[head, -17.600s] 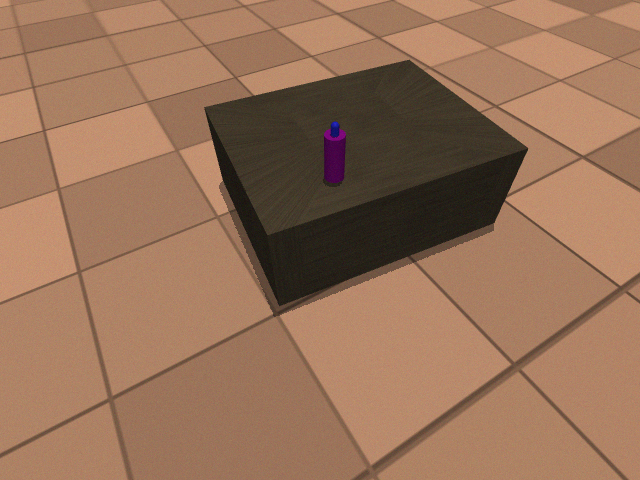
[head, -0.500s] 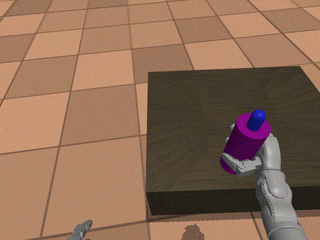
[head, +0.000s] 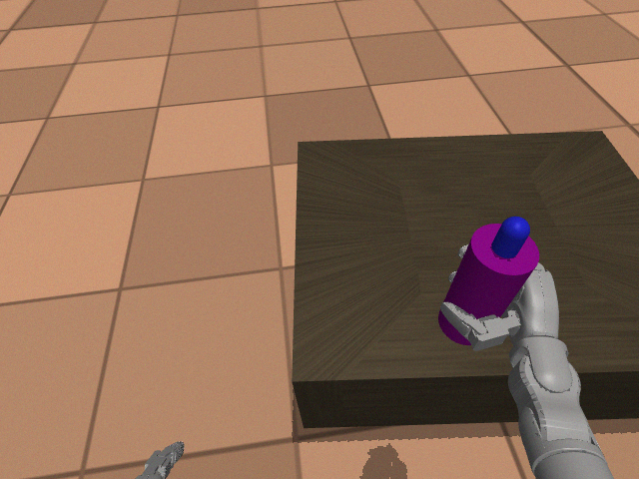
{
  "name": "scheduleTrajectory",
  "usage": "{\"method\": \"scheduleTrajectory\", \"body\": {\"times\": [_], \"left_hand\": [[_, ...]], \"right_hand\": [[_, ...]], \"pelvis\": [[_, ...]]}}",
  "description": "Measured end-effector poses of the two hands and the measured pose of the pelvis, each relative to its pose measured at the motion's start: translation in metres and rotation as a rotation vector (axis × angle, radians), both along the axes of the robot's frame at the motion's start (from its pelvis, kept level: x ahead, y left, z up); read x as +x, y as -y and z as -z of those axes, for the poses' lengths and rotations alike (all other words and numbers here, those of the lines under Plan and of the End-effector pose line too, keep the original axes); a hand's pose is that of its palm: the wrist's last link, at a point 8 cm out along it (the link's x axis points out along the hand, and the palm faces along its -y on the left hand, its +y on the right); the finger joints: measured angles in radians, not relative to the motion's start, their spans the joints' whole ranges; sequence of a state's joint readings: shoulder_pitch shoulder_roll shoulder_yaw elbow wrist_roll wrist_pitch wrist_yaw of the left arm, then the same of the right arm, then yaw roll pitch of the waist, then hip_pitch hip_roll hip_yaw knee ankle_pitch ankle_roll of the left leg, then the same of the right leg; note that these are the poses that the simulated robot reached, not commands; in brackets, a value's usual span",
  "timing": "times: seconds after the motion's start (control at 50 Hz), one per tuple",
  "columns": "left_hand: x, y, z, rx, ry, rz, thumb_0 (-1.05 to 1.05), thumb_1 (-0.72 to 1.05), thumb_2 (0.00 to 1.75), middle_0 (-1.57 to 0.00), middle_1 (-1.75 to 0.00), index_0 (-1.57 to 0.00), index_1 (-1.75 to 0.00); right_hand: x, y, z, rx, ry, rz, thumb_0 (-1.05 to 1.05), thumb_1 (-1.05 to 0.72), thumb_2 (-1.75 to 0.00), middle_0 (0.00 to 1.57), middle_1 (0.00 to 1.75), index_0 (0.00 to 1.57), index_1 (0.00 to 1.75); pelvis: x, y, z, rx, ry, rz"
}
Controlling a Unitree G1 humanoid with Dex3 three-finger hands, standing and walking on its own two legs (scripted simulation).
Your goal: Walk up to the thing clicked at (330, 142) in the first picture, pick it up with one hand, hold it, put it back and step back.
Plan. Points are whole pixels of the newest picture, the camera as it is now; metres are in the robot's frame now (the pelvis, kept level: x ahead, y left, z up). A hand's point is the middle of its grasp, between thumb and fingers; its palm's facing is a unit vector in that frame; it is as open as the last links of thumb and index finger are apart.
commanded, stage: hold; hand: right
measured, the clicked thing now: (486, 280) +0.33 -0.17 +0.08
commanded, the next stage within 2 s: crouch in 0.40 s
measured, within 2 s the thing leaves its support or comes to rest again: neither
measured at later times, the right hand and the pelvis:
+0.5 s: hand (477, 293) +0.34 -0.17 +0.04, palm faces +0.14 +0.99 -0.01, open 9.5 cm; pelvis +0.00 +0.00 +0.00, yaw +0 degrees
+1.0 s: hand (457, 291) +0.39 -0.18 -0.05, palm faces +0.12 +0.99 -0.01, open 9.5 cm; pelvis -0.02 +0.00 -0.06, yaw +0 degrees
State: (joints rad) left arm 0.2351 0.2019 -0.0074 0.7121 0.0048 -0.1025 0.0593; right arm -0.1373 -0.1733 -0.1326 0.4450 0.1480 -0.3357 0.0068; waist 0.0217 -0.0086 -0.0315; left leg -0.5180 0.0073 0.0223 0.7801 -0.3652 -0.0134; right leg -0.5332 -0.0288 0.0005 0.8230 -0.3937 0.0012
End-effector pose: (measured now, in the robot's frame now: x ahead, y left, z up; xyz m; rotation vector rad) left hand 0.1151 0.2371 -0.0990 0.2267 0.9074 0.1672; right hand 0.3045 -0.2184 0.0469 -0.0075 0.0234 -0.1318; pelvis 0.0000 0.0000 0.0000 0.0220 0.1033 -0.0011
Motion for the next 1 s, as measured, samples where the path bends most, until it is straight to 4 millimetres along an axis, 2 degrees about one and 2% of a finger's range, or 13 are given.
{"method": "scheduleTrajectory", "body": {"times": [0.68, 0.76, 0.84, 1.0], "left_hand": [[0.006, 0.0, 0.003, 0.004, -0.012, 0.008, 0.01, 0.91, 0.91, -0.19, -0.3, -0.2, -0.3], [0.003, -0.003, 0.008, 0.013, -0.025, 0.01, 0.01, 0.9, 0.91, -0.19, -0.3, -0.2, -0.3], [-0.005, -0.008, 0.02, 0.03, -0.053, 0.013, 0.01, 0.91, 0.91, -0.19, -0.3, -0.2, -0.3], [-0.038, -0.023, 0.062, 0.068, -0.151, 0.005, 0.0, 0.9, 0.91, -0.2, -0.3, -0.2, -0.3]], "right_hand": [[0.007, 0.005, 0.008, 0.006, -0.007, 0.015, 0.0, 0.38, -1.18, 0.74, 1.07, 0.76, 1.08], [0.013, 0.005, 0.02, 0.016, -0.018, 0.021, 0.0, 0.38, -1.19, 0.75, 1.07, 0.76, 1.08], [0.024, 0.007, 0.041, 0.019, -0.028, 0.02, 0.0, 0.38, -1.18, 0.75, 1.07, 0.76, 1.08], [0.06, 0.013, 0.092, 0.003, -0.021, -0.01, 0.0, 0.38, -1.19, 0.75, 1.07, 0.77, 1.07]], "pelvis": [[0.005, 0.0, 0.003, 0.0, -0.023, 0.003], [0.001, 0.0, 0.008, 0.0, -0.045, 0.005], [-0.005, -0.001, 0.019, -0.001, -0.09, 0.004], [-0.018, -0.002, 0.061, 0.003, -0.224, -0.006]]}}
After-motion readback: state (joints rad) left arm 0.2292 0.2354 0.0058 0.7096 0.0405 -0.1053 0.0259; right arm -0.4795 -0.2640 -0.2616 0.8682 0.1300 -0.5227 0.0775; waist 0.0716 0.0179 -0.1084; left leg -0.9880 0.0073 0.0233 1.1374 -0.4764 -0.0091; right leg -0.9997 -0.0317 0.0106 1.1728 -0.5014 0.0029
